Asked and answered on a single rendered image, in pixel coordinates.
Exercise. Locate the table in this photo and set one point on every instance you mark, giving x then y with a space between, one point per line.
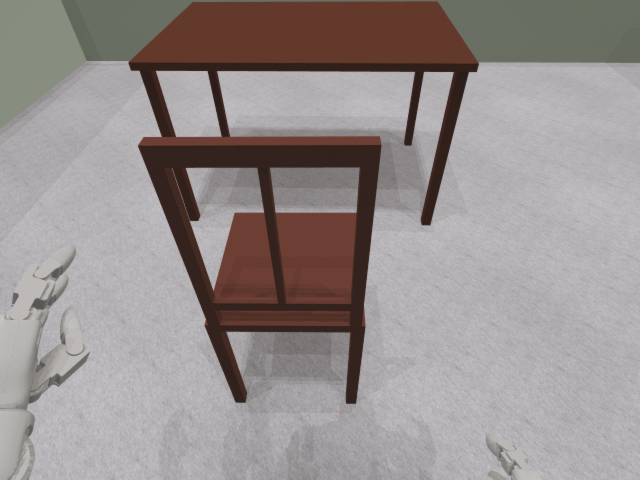
387 36

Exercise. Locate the right robot hand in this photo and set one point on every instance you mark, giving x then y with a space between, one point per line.
512 459

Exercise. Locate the left robot hand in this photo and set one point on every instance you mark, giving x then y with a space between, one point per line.
21 329

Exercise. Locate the chair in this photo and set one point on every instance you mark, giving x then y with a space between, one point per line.
280 272

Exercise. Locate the left robot forearm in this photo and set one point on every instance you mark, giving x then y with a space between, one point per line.
17 453

